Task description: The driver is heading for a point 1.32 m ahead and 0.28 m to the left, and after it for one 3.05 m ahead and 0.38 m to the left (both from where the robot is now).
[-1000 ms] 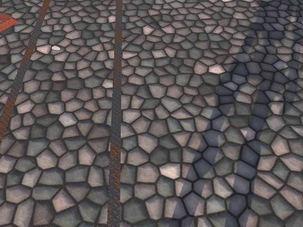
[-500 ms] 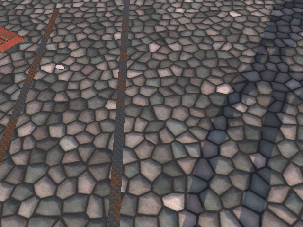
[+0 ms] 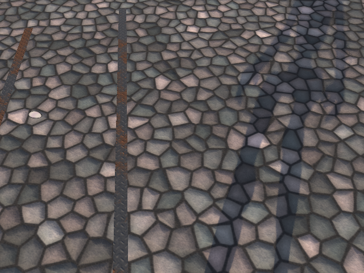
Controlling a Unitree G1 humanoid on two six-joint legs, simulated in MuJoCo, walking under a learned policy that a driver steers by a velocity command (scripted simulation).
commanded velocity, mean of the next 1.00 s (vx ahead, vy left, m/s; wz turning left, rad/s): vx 0.50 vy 0.00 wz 0.00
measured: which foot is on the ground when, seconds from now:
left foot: down 0.00-0.32, up 0.34-0.84, down 0.86-1.00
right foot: up 0.00-0.28, down 0.30-0.86, up 0.88-1.00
